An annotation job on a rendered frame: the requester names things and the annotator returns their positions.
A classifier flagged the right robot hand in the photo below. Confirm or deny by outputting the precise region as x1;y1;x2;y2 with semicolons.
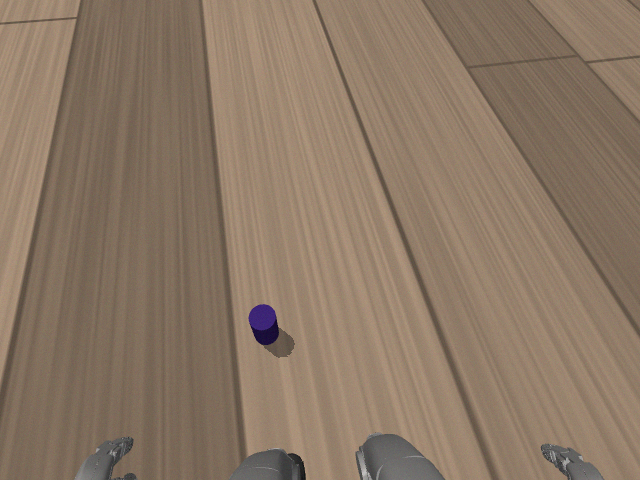
541;444;604;480

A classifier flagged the left robot hand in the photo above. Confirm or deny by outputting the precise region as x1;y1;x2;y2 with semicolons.
74;437;138;480

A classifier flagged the can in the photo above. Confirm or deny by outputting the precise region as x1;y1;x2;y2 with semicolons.
249;304;279;345

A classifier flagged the left robot foot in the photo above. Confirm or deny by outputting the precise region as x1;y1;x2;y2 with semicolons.
288;453;305;480

